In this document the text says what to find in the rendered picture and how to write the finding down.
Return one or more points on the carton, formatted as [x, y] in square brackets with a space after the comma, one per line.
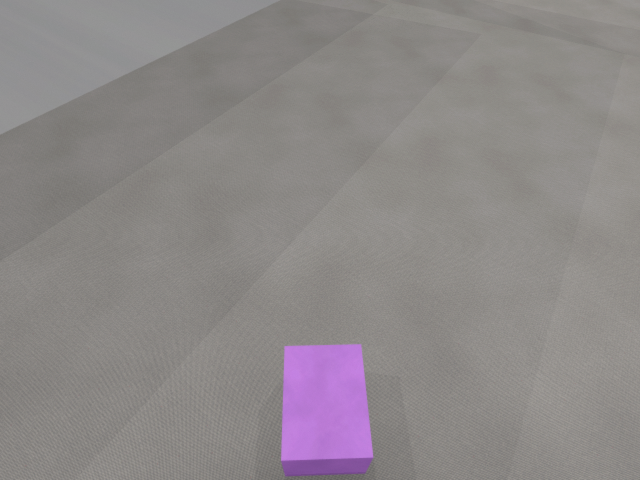
[325, 420]

